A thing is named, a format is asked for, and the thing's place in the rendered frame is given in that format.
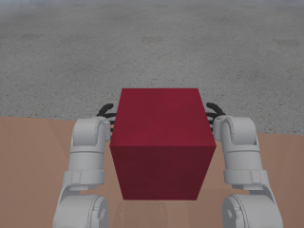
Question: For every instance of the robot left hand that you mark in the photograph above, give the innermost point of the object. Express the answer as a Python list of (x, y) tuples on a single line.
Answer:
[(102, 113)]

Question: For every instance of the carton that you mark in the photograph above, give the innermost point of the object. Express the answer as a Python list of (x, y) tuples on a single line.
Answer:
[(161, 144)]

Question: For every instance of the robot right forearm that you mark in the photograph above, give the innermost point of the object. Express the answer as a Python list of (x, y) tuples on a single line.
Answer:
[(243, 166)]

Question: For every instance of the robot right hand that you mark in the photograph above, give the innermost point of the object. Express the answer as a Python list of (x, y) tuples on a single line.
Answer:
[(214, 115)]

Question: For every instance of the left robot upper arm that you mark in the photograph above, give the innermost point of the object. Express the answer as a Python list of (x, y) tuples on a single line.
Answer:
[(82, 211)]

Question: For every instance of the robot left forearm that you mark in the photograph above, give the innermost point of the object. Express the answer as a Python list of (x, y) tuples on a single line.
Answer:
[(86, 158)]

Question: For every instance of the right robot upper arm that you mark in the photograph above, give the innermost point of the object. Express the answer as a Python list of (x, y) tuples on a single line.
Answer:
[(250, 211)]

